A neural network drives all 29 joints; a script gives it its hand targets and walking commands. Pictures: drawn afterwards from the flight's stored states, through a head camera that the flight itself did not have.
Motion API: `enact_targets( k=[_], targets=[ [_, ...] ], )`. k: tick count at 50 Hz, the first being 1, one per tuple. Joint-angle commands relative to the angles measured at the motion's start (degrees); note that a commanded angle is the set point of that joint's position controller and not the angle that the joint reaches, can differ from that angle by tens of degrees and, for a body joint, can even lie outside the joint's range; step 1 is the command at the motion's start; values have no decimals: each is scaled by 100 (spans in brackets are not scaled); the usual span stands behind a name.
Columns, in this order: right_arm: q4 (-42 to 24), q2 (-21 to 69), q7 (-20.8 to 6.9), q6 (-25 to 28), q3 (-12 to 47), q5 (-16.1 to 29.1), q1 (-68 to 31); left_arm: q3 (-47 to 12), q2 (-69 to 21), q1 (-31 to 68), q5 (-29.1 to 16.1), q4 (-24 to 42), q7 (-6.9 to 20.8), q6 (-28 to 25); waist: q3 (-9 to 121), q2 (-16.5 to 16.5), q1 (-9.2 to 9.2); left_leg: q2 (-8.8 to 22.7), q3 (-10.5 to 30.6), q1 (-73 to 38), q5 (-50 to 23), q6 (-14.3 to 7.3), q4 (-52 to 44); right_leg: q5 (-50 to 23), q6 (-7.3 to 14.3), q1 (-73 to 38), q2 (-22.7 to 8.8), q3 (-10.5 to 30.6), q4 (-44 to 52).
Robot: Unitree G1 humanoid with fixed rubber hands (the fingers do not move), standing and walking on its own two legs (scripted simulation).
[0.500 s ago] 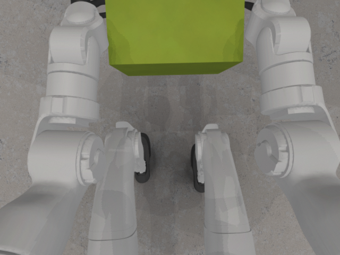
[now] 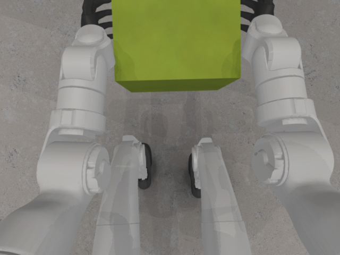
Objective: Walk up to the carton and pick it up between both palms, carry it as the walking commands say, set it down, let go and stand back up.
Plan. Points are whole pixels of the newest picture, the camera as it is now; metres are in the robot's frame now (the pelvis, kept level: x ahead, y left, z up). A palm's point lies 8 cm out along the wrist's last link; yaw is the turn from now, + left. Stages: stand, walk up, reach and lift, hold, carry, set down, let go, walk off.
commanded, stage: reach and lift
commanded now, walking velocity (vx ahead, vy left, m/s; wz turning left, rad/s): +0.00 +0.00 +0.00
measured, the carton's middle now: (174, 28) +0.57 +0.00 -0.07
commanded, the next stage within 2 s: none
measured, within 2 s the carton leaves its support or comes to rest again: neither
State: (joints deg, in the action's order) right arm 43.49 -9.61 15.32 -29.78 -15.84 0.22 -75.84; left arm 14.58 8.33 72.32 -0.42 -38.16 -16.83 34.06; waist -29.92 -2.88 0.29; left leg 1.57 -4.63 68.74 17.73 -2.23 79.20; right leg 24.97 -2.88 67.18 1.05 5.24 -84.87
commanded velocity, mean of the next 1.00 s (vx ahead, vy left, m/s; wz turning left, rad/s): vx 0.00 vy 0.00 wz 0.00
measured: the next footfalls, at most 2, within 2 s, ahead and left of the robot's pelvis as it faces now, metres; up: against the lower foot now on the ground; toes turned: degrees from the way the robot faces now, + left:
none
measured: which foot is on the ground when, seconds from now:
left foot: down 0.00-1.00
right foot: down 0.00-1.00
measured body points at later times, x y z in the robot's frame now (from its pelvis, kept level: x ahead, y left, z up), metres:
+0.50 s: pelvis +0.00 +0.00 +0.06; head +0.22 +0.01 +0.45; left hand +0.50 +0.15 +0.06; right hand +0.52 -0.16 +0.07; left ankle +0.19 +0.11 -0.56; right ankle +0.15 -0.14 -0.56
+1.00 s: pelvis +0.01 +0.01 +0.11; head +0.17 +0.03 +0.52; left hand +0.48 +0.15 +0.13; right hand +0.49 -0.15 +0.15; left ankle +0.19 +0.11 -0.56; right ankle +0.15 -0.13 -0.56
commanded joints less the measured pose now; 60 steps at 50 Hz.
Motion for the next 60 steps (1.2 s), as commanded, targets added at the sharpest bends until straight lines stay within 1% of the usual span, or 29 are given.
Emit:
enact_targets(
  k=[1,2,6,7,8,9,11,12,13,15,18,19,20,24,25,30,33,36,38,40,44,49,50,51,52,53,54,56,60],
  targets=[
    [-770,7217,-3224,91,2534,1087,-3326,-2757,-6117,4868,-1064,1787,2840,-457,14462,-32,451,-723,952,-5953,-210,293,-1621,-171,271,-2109,733,-487,2237],
    [-551,7110,-3271,84,2293,926,-3225,-2729,-6089,5024,-1060,1890,2839,-485,14189,-39,213,-666,1070,-5991,65,308,-1657,3,299,-1778,738,-523,2243],
    [-883,7221,-3272,73,2629,1079,-3355,-2601,-5855,4867,-929,1960,2862,-484,14412,-251,542,-701,926,-6096,-358,201,-1786,-150,244,-2366,723,-420,2498],
    [-1123,7191,-3271,96,2609,1067,-3257,-2820,-6068,4833,-1005,2097,2877,-446,14731,-119,343,-727,898,-6459,-572,267,-1880,-461,258,-2722,742,-433,2626],
    [-702,7221,-3274,94,2457,924,-3051,-2678,-6039,4629,-928,1761,2897,-470,14102,-187,385,-710,972,-6033,-355,248,-1897,-280,275,-2421,726,-399,2598],
    [-946,7158,-3264,112,2513,1000,-3148,-2891,-6129,4903,-1065,1997,2925,-463,14449,-28,232,-718,803,-6281,-392,296,-1985,-305,292,-2766,715,-414,2793],
    [-1092,7204,-3255,139,2547,1010,-3264,-2882,-6153,4855,-1084,2000,2932,-452,14465,-80,308,-718,948,-6351,-396,264,-2126,-363,290,-2893,705,-377,2858],
    [-875,7348,-3284,131,2592,1009,-3092,-2745,-5991,4791,-968,2103,2914,-510,14330,-101,520,-726,886,-6308,-509,228,-2123,-312,308,-2832,694,-336,2891],
    [-1019,7202,-3296,136,2611,997,-3007,-3026,-6280,4687,-1048,2191,2909,-470,14686,60,300,-701,982,-6787,-587,325,-2194,-525,329,-2912,727,-379,2886],
    [-844,7207,-3299,139,2511,930,-2961,-2875,-6129,4597,-949,1822,2948,-454,14147,-7,349,-679,933,-6590,-461,291,-2342,-332,328,-2853,698,-390,3117],
    [-1089,7301,-3332,171,2560,934,-3011,-2974,-6243,4636,-979,2143,2979,-483,14315,-67,296,-685,1043,-6844,-432,276,-2515,-397,301,-3127,708,-357,3206],
    [-925,7225,-3330,172,2422,882,-2891,-2986,-6254,4777,-1025,2190,2968,-476,14142,71,143,-653,1051,-6828,-229,320,-2530,-267,325,-2970,679,-354,3243],
    [-748,7376,-3351,154,2421,821,-2724,-2818,-6228,4504,-887,1919,2963,-477,13950,-26,347,-635,1040,-6916,-196,275,-2661,-169,326,-2986,650,-318,3394],
    [-710,7403,-3429,169,2395,748,-2550,-2954,-6380,4457,-909,2045,3026,-458,13833,14,167,-618,1035,-7031,-250,332,-2891,-250,319,-3168,644,-355,3636],
    [-884,7406,-3445,201,2470,795,-2693,-2693,-6331,4134,-822,1878,3026,-468,13713,-101,407,-619,1079,-7083,-226,250,-2934,-144,301,-3152,614,-269,3634],
    [-905,7553,-3488,208,2483,790,-2476,-2883,-6544,4174,-873,2035,3089,-472,13772,-9,242,-604,969,-7238,-435,293,-3175,-359,309,-3678,624,-288,3973],
    [-1178,7666,-3463,186,2678,915,-2676,-2834,-6196,4253,-789,2304,3092,-477,13925,-131,419,-620,906,-7506,-734,220,-3224,-423,263,-3930,632,-212,4155],
    [-996,7489,-3491,162,2515,751,-2417,-2946,-6409,4155,-814,2128,3087,-418,13630,71,212,-580,940,-7640,-505,327,-3460,-371,328,-3937,605,-224,4339],
    [-937,7479,-3489,186,2476,676,-2408,-2839,-6424,3915,-662,1876,3080,-398,13350,53,315,-544,959,-7609,-390,309,-3587,-178,337,-3852,587,-246,4435],
    [-1098,7383,-3506,154,2523,647,-2384,-2934,-6532,3945,-773,2033,3095,-373,13497,32,93,-542,1033,-7879,-382,356,-3600,-229,328,-3968,624,-249,4489],
    [-895,7558,-3555,140,2478,678,-2344,-2788,-6473,3907,-672,1989,3074,-349,13080,9,284,-529,991,-7891,-114,312,-3846,-45,306,-4117,575,-231,4726],
    [-1104,7339,-3572,128,2435,666,-2210,-2846,-6781,3353,-653,1758,3082,-206,12990,203,145,-473,1010,-8318,-329,403,-4087,-393,346,-4407,580,-258,4952],
    [-653,7271,-3562,105,2182,491,-2028,-2605,-6651,3275,-515,1439,3073,-218,12227,201,161,-446,996,-7988,-174,367,-4145,-55,370,-4067,529,-207,5053],
    [-898,7513,-3603,114,2352,635,-2052,-2717,-6669,3358,-524,1863,3035,-235,12681,156,297,-470,950,-8401,-344,371,-4249,-306,323,-4465,552,-233,5148],
    [-472,7316,-3608,83,2047,430,-1817,-2498,-6632,3046,-353,1394,3034,-194,11684,277,217,-437,986,-8002,-222,373,-4268,-106,371,-4001,536,-229,5150],
    [-809,7364,-3639,104,2196,527,-1893,-2616,-6863,2959,-429,1538,3022,-184,12045,178,144,-400,1125,-8429,-230,389,-4348,-289,331,-4198,536,-235,5180],
    [-424,7387,-3651,49,2039,387,-1697,-2466,-6725,2996,-353,1332,3026,-187,11465,110,238,-384,1062,-8137,-91,355,-4384,-68,341,-4045,515,-198,5253],
    [-104,7207,-3690,46,1754,251,-1400,-2348,-7018,2517,-265,973,3056,-112,10374,330,15,-337,1085,-7952,278,433,-4555,67,373,-3746,476,-240,5340],
    [864,7424,-3802,78,1022,-149,-846,-1837,-7147,1981,99,290,3070,-125,7887,363,104,-241,1095,-7485,937,380,-5120,330,410,-3321,402,-249,5615]
  ],
)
